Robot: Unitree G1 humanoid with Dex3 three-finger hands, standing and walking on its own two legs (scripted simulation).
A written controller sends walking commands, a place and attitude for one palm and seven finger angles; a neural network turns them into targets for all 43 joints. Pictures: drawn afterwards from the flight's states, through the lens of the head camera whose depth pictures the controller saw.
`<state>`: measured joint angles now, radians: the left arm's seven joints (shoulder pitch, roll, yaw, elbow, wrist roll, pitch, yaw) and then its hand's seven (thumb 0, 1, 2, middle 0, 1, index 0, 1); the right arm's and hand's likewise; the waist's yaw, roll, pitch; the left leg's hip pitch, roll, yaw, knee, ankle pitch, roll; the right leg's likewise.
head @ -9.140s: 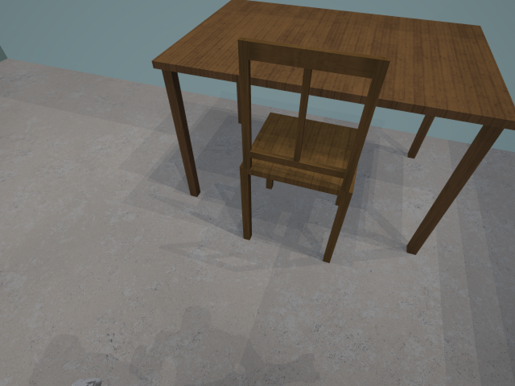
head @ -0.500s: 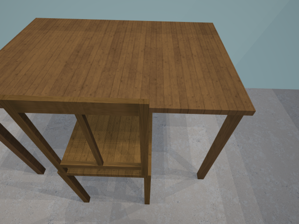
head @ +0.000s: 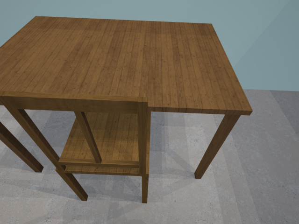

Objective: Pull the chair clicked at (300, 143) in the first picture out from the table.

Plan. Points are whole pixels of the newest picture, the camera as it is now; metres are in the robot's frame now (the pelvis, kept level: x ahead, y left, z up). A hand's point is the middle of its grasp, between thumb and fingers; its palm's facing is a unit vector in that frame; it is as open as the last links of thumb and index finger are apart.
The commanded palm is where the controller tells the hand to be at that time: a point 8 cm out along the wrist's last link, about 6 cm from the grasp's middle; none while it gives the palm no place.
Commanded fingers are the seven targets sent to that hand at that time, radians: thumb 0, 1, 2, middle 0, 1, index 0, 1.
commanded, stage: look again from close up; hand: left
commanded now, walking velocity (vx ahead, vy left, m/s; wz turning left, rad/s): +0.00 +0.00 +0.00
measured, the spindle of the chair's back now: (90, 140) +0.38 +0.23 -0.06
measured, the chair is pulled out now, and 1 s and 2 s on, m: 0.00 0.00 0.00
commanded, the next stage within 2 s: come to a stop and stand still in 1.76 s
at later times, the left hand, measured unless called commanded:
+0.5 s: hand out of the picture -0.02 +0.17 -0.18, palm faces +0.02 -0.99 -0.16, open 7.4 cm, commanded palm none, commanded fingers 0.00 0.90 0.90 -0.20 -0.30 -0.20 -0.30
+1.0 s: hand out of the picture -0.03 +0.18 -0.18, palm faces +0.02 -0.99 -0.16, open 7.4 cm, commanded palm none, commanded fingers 0.00 0.90 0.90 -0.20 -0.30 -0.20 -0.30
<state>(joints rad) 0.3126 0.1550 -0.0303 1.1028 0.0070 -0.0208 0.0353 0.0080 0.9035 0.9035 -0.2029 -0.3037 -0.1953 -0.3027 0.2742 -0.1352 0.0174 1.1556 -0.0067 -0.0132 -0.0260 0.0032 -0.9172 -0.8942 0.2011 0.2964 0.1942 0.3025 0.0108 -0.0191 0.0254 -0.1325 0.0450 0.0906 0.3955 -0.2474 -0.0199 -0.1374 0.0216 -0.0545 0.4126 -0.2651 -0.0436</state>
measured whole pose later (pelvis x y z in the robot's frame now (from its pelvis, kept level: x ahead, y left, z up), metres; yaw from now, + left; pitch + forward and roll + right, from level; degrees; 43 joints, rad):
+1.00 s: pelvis -0.01 +0.02 +0.00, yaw +0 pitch -1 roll +0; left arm 0.34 0.14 -0.03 1.09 0.01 -0.02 0.04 0.01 0.90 0.90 -0.20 -0.30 -0.19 -0.30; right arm 0.30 -0.11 0.01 1.17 0.00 -0.03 -0.03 0.00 -0.91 -0.89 0.20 0.30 0.19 0.30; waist 0.01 -0.02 0.02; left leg -0.15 0.02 0.10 0.41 -0.24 0.01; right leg -0.16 0.00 -0.04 0.42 -0.25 -0.02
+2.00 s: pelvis -0.02 +0.02 -0.01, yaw +1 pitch +0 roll -1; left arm 0.33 0.13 -0.03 1.09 0.01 -0.02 0.04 0.01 0.90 0.90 -0.20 -0.30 -0.20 -0.30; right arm 0.31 -0.13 0.00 1.10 -0.02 0.00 -0.01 0.00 -0.91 -0.89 0.20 0.30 0.19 0.30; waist -0.01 0.02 0.02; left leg -0.25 0.04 0.08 0.53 -0.28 0.02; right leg -0.22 0.00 -0.06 0.48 -0.27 -0.02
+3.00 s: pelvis +0.01 +0.03 +0.00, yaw +0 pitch -1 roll +0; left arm 0.29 0.17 -0.02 1.08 0.01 -0.01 0.04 0.01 0.90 0.90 -0.20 -0.30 -0.20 -0.30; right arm 0.24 -0.16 0.01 1.12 -0.01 -0.02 -0.02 0.00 -0.92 -0.89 0.20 0.30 0.20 0.30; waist 0.01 -0.03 0.03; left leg -0.14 0.01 0.10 0.43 -0.28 0.02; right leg -0.15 -0.02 -0.04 0.46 -0.30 0.00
